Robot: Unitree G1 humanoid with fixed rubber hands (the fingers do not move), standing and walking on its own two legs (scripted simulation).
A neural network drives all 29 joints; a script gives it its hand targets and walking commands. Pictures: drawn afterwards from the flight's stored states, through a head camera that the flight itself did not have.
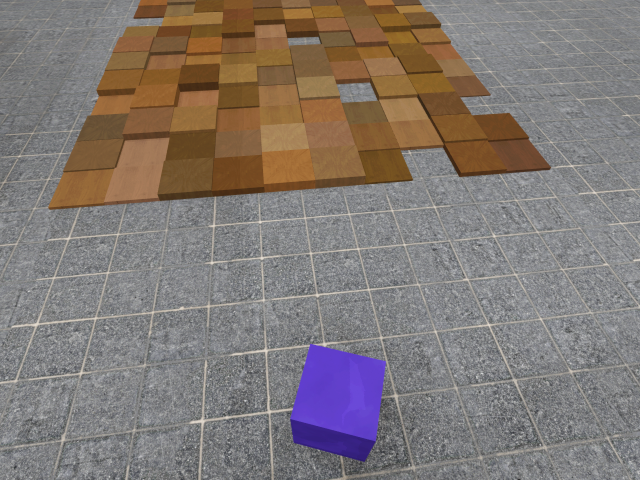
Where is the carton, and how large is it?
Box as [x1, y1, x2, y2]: [290, 344, 385, 461]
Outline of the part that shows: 310,344 290,418 293,440 296,443 364,461 375,441 385,361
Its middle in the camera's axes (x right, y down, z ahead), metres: +0.06 +0.47 +1.08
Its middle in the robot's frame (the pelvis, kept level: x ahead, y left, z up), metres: +0.39 -0.05 -0.65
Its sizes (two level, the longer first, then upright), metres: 0.210 0.200 0.250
